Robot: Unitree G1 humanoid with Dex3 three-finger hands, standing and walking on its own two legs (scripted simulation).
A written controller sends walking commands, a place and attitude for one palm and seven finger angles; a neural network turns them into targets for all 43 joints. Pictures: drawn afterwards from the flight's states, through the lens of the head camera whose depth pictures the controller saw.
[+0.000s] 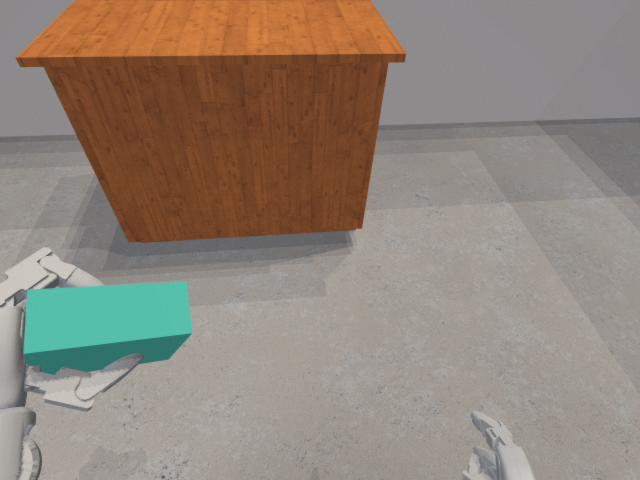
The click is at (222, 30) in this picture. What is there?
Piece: table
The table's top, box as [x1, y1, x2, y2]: [15, 0, 405, 66]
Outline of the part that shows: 15,57 20,66 392,62 404,61 405,52 370,0 75,0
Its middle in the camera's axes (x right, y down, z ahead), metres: -0.31 -0.73 +1.27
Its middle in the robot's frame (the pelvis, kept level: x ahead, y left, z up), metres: +1.43 +0.39 +0.05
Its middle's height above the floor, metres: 0.82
